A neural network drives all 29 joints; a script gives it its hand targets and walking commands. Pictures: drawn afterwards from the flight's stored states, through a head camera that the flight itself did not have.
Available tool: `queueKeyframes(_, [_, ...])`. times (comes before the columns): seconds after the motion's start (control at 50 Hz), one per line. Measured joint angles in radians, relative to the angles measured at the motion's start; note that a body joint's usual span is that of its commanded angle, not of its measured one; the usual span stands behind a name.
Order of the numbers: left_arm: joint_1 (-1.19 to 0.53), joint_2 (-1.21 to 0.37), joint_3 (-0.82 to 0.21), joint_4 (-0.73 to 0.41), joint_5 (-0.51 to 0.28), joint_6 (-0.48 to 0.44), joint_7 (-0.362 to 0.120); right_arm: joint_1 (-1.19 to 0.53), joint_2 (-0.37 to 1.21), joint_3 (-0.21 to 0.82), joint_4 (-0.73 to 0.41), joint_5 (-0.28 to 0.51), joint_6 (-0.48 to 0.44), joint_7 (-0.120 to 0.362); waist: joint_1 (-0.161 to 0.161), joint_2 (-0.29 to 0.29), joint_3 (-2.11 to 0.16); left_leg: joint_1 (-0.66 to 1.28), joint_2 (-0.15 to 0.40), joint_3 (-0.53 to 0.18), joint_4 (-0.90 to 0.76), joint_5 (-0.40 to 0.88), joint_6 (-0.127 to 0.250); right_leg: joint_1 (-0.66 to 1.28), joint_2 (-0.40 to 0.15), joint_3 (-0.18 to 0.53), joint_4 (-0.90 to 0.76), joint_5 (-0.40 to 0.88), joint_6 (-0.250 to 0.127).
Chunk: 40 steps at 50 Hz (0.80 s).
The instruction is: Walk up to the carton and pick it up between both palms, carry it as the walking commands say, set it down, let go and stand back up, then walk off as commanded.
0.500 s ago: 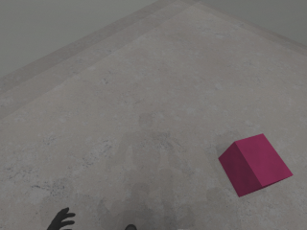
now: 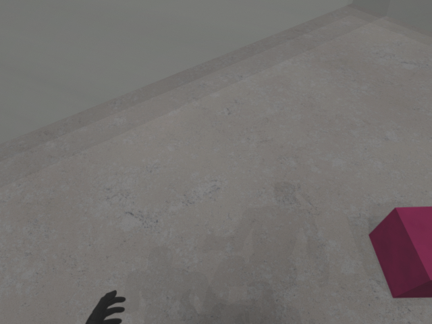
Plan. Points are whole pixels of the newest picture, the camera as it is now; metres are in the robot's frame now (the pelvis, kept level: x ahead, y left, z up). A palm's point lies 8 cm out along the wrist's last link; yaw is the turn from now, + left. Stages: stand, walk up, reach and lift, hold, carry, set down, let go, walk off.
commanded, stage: walk off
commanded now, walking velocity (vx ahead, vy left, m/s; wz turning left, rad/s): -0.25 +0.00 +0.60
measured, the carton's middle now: (421, 252) +0.47 -0.80 -0.64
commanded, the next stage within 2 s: stand in 1.76 s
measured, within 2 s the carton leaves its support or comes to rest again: neither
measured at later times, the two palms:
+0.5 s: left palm out of the picture -0.13 +0.33 -0.14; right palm out of the picture +0.03 -0.19 -0.08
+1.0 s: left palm out of the picture -0.28 +0.22 -0.08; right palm out of the picture -0.08 -0.29 -0.14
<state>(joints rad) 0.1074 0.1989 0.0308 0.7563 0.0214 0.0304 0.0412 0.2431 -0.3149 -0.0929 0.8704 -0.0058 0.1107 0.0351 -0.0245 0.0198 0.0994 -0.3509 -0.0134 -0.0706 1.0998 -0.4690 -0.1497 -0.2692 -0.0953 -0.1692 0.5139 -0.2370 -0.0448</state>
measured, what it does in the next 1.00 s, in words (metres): walks backwards, turning left: left foot, then right foot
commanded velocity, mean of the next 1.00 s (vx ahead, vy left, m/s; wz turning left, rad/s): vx -0.25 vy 0.00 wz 0.60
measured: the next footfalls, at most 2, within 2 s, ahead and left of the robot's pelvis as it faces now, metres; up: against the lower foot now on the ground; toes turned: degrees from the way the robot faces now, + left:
left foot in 0.16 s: -0.08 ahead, +0.14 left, +0.00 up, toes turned +11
right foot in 0.76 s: -0.18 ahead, -0.12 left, +0.00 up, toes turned +27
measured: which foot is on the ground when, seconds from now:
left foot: up 0.00-0.14, down 0.16-0.78, up 0.80-1.00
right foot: down 0.00-0.16, up 0.18-0.74, down 0.76-1.00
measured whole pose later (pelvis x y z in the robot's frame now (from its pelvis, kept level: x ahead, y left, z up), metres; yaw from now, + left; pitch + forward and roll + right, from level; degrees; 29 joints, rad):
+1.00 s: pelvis -0.26 -0.06 +0.00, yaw +35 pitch +0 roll +3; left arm 0.12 0.21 0.05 0.78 0.01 0.06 0.04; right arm 0.28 -0.32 -0.10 0.90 -0.03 0.10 0.03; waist -0.03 0.04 0.07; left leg -0.53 -0.06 -0.11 1.32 -0.37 -0.13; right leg -0.21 -0.05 -0.12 0.49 -0.28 -0.05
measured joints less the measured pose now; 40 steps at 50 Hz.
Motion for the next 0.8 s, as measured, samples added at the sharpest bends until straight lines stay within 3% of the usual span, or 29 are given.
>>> queueKeyframes(0.1, [0.016,0.031,0.016,0.025,0.007,0.001,-0.014,-0.051,0.023,0.017,-0.033,0.014,-0.002,0.004,0.018,-0.035,0.028,0.089,0.036,0.086,-0.230,-0.052,0.034,-0.050,-0.039,-0.056,0.054,0.017,0.013])
queueKeyframes(0.16, [0.034,0.062,0.034,0.046,-0.001,0.009,-0.024,-0.068,0.029,0.025,-0.055,0.015,-0.012,0.010,0.021,-0.051,0.030,0.161,0.047,0.124,-0.455,0.058,0.071,-0.091,-0.062,-0.095,0.111,0.018,0.032])
queueKeyframes(0.18, [0.039,0.079,0.042,0.058,-0.007,0.013,-0.030,-0.072,0.039,0.027,-0.055,0.010,-0.019,0.009,0.026,-0.075,0.035,0.164,0.032,0.129,-0.481,0.085,0.102,-0.114,-0.081,-0.089,0.155,-0.021,0.045])
queueKeyframes(0.22, [0.055,0.096,0.055,0.078,-0.007,0.041,-0.034,-0.063,0.051,0.039,-0.060,-0.002,-0.030,0.001,0.036,-0.084,0.031,0.132,0.029,0.117,-0.456,0.080,0.156,-0.179,-0.051,-0.015,0.301,-0.209,0.076])
queueKeyframes(0.24, [0.058,0.098,0.058,0.082,-0.008,0.056,-0.034,-0.052,0.053,0.043,-0.061,-0.010,-0.038,-0.005,0.033,-0.077,0.026,0.120,0.033,0.100,-0.464,0.088,0.172,-0.211,-0.026,0.025,0.387,-0.240,0.083])
queueKeyframes(0.32, [0.058,0.102,0.062,0.086,-0.003,0.060,-0.039,-0.039,0.052,0.050,-0.053,-0.014,-0.046,-0.029,0.034,-0.052,0.015,0.098,0.037,0.037,-0.557,0.183,0.184,-0.288,0.031,0.125,0.653,-0.174,0.087])
queueKeyframes(0.4, [0.061,0.106,0.063,0.082,0.003,0.064,-0.041,-0.048,0.047,0.051,-0.062,0.000,-0.061,-0.030,0.033,-0.041,0.004,0.068,0.026,-0.009,-0.611,0.251,0.192,-0.277,0.051,0.165,0.750,-0.115,0.097])
queueKeyframes(0.48, [0.044,0.101,0.061,0.070,0.000,0.076,-0.034,-0.055,0.047,0.051,-0.071,0.002,-0.072,-0.033,0.028,-0.036,0.002,0.030,0.009,-0.049,-0.637,0.307,0.193,-0.220,0.074,0.185,0.691,-0.112,0.110])
queueKeyframes(0.6, [0.005,0.084,0.056,0.052,-0.015,0.082,-0.020,-0.055,0.048,0.048,-0.073,-0.008,-0.070,-0.029,0.007,-0.020,0.011,-0.022,-0.023,-0.109,-0.681,0.398,0.179,-0.120,0.125,0.200,0.464,-0.178,0.113])
queueKeyframes(0.68, [-0.006,0.074,0.055,0.048,-0.033,0.072,-0.014,-0.057,0.044,0.040,-0.062,-0.016,-0.059,-0.021,-0.006,0.002,0.013,-0.045,-0.041,-0.152,-0.738,0.475,0.155,-0.040,0.161,0.199,0.270,-0.226,0.093])
queueKeyframes(0.74, [0.015,0.067,0.053,0.060,-0.039,0.056,-0.007,-0.058,0.034,0.032,-0.054,-0.013,-0.051,-0.019,-0.007,0.024,0.004,-0.054,-0.059,-0.182,-0.798,0.542,0.124,0.064,0.175,0.178,0.033,-0.178,0.060])
queueKeyframes(0.76, [0.034,0.072,0.054,0.062,-0.035,0.049,-0.002,-0.055,0.032,0.031,-0.054,-0.009,-0.052,-0.020,-0.002,0.015,-0.005,-0.072,-0.079,-0.179,-0.791,0.532,0.105,0.110,0.162,0.175,-0.066,-0.159,0.044])
queueKeyframes(0.8, [0.059,0.064,0.053,0.078,-0.025,0.051,0.007,-0.060,0.023,0.023,-0.045,-0.010,-0.054,-0.026,0.006,0.035,0.009,-0.150,-0.105,-0.159,-0.598,0.252,0.075,0.105,0.151,0.161,-0.076,-0.079,0.010])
